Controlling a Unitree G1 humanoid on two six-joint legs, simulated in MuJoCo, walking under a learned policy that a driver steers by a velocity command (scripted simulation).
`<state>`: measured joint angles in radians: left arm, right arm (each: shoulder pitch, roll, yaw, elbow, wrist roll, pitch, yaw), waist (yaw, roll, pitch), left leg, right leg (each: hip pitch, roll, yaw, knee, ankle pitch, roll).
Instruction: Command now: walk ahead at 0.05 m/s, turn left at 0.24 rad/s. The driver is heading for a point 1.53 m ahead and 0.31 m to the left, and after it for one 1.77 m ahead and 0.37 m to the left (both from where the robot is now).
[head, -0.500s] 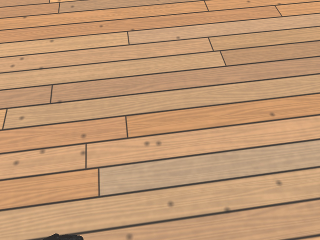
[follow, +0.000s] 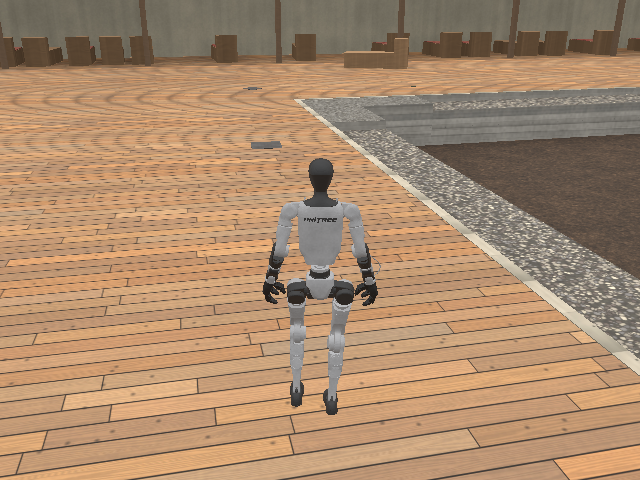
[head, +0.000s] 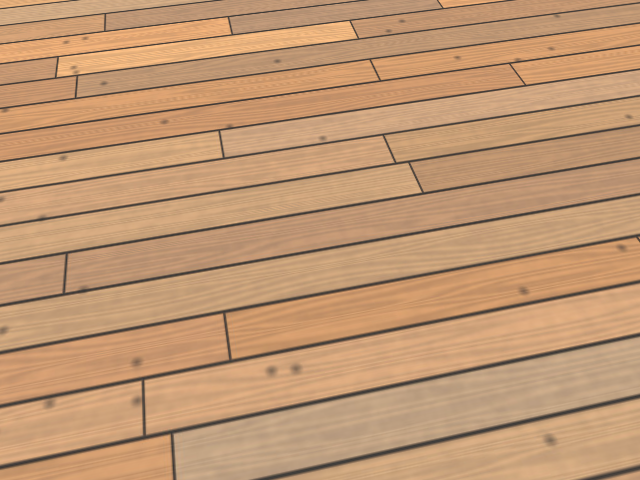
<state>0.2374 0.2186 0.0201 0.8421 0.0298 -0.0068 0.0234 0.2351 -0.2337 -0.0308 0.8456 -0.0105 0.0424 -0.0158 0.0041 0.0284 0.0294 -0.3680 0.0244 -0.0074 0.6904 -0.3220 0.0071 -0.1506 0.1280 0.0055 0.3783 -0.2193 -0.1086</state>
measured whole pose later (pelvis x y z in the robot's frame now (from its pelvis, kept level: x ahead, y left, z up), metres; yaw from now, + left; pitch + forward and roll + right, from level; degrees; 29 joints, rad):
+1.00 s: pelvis -0.02 -0.01 +0.00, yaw +24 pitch -1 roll +0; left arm 0.27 0.26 0.02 0.86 0.01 0.04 0.01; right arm 0.15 -0.22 0.00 0.85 -0.02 0.03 -0.02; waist 0.05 -0.04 0.05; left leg -0.13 -0.04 0.01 0.41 -0.25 0.05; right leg -0.22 -0.01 -0.01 0.52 -0.34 -0.02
